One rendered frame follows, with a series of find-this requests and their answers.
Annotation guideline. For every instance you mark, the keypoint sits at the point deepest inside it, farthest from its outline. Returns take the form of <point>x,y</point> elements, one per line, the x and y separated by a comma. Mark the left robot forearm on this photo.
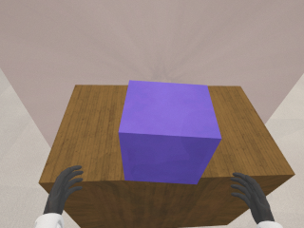
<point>49,220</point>

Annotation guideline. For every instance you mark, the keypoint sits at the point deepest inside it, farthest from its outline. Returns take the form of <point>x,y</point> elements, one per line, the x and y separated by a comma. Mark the robot right hand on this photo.
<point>254,197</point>

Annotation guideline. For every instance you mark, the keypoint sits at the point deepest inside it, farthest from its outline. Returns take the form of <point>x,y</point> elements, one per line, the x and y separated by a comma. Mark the carton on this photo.
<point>168,132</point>

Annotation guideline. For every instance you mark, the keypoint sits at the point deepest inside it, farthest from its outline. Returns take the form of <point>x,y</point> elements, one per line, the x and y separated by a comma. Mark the robot left hand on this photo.
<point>60,190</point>

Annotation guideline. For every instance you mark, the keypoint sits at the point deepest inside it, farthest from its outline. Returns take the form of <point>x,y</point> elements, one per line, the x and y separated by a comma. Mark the pedestal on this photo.
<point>89,136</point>

